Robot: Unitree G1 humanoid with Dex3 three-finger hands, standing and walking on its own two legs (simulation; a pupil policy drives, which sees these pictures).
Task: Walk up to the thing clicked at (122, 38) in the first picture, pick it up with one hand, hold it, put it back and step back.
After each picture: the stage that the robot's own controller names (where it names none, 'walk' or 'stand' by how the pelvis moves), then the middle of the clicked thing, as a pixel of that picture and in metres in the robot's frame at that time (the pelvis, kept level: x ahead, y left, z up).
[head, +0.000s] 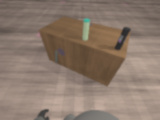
stand; (121, 39) +0.85 -0.32 +0.03
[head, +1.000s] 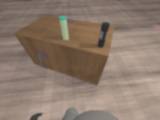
rise first; (102, 36) +0.79 -0.06 +0.06
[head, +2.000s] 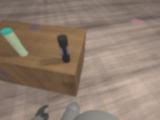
stand; (64, 50) +0.50 +0.25 +0.05
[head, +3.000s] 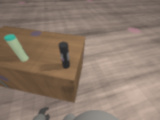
stand; (65, 56) +0.50 +0.22 +0.03
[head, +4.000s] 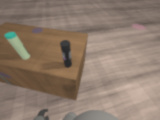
stand; (66, 55) +0.49 +0.21 +0.03
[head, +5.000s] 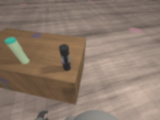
stand; (65, 59) +0.48 +0.21 +0.02
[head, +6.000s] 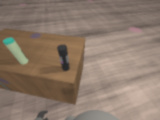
stand; (64, 59) +0.47 +0.22 +0.02
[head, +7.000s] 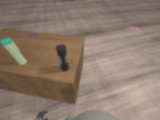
rise first; (63, 59) +0.47 +0.23 +0.02
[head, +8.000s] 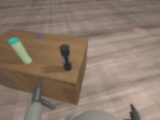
rise first; (66, 59) +0.47 +0.23 +0.03
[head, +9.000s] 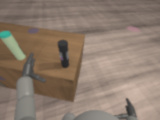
go down; (64, 55) +0.49 +0.21 +0.04
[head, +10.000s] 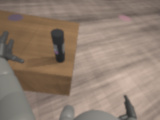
go down; (59, 48) +0.48 +0.21 +0.08
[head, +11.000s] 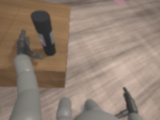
close in; (46, 38) +0.48 +0.22 +0.12
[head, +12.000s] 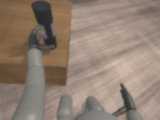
close; (47, 31) +0.52 +0.22 +0.14
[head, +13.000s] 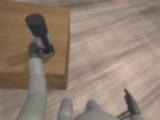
lift; (44, 40) +0.47 +0.24 +0.13
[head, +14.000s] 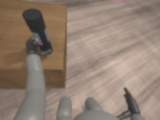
lift; (41, 37) +0.49 +0.23 +0.14
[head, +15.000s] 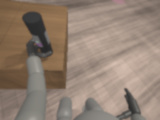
lift; (42, 39) +0.48 +0.23 +0.14
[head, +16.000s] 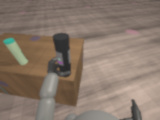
lift; (63, 58) +0.32 +0.16 +0.22
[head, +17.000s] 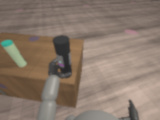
hold; (64, 60) +0.31 +0.16 +0.21
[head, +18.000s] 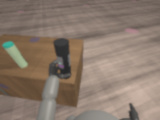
crouch; (64, 61) +0.32 +0.16 +0.19
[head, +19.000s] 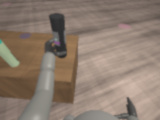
crouch; (59, 39) +0.45 +0.18 +0.24
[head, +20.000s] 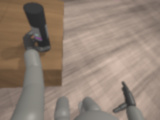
lower; (40, 33) +0.51 +0.23 +0.12
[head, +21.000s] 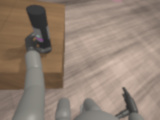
lower; (42, 34) +0.51 +0.23 +0.13
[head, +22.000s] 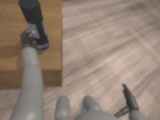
lower; (38, 30) +0.52 +0.23 +0.14
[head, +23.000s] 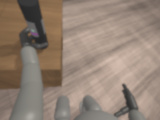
lower; (37, 28) +0.53 +0.23 +0.14
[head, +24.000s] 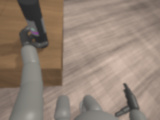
rest; (37, 27) +0.53 +0.24 +0.14
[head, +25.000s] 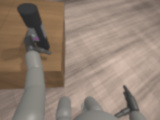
withdraw; (38, 33) +0.51 +0.24 +0.13
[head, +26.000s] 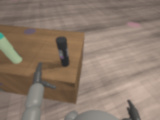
sink last; (63, 53) +0.48 +0.22 +0.08
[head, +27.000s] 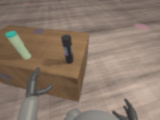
stand; (68, 50) +0.51 +0.23 +0.07
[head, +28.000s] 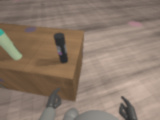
stand; (62, 50) +0.50 +0.24 +0.09
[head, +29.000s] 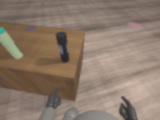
stand; (63, 49) +0.51 +0.23 +0.09
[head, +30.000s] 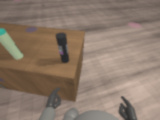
stand; (63, 49) +0.51 +0.23 +0.09
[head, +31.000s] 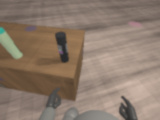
stand; (63, 49) +0.51 +0.23 +0.09
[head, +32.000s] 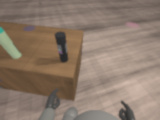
stand; (62, 49) +0.51 +0.23 +0.09
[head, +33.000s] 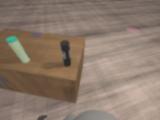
stand; (66, 54) +0.53 +0.22 +0.03
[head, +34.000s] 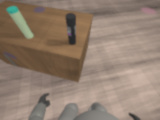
walk; (71, 31) +0.65 +0.20 +0.06
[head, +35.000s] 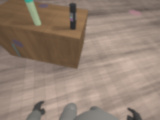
walk; (73, 17) +0.94 +0.25 +0.04
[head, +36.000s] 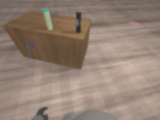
stand; (78, 23) +1.11 +0.22 +0.04
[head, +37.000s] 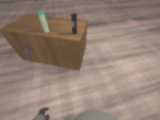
stand; (74, 24) +1.09 +0.24 +0.02
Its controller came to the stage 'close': yes
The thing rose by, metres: 0.20
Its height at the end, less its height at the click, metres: +0.00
